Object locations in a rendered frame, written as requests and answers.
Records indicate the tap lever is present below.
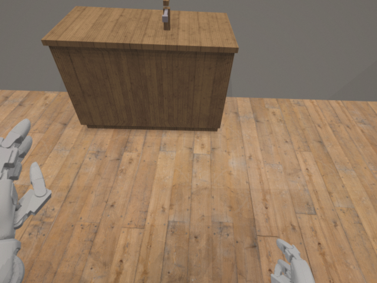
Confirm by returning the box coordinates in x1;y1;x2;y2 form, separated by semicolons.
162;9;168;22

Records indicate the right robot hand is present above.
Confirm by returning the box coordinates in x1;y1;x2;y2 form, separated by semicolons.
271;239;315;283

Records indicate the left robot forearm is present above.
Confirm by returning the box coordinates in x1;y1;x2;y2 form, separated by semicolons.
0;238;25;283

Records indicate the counter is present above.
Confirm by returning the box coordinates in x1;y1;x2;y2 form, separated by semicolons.
41;0;239;131

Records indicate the left robot hand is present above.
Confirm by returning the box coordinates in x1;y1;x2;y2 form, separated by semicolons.
0;119;52;240

